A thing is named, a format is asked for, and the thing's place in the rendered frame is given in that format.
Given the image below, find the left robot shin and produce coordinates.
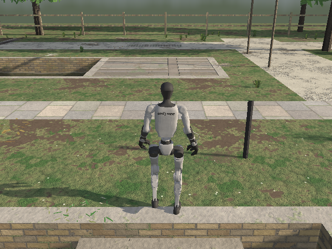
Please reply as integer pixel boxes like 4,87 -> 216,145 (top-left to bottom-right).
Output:
151,165 -> 158,201

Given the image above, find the robot left upper arm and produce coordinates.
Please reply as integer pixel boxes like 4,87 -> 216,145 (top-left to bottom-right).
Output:
143,104 -> 156,133

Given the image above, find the robot right upper arm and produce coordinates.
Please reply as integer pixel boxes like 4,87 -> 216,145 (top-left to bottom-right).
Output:
177,105 -> 191,134

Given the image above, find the right robot hand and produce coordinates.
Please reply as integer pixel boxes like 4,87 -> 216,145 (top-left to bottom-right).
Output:
187,144 -> 198,156

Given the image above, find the robot left forearm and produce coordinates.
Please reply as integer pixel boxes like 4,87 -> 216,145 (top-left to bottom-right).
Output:
140,125 -> 148,142

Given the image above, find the left robot foot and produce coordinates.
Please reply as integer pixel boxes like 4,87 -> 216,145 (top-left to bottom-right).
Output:
151,199 -> 159,208

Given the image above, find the left robot hand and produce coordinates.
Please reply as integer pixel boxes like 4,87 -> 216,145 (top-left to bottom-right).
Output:
139,140 -> 150,149

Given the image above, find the robot right forearm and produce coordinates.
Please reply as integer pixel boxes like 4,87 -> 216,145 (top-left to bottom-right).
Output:
186,126 -> 197,146

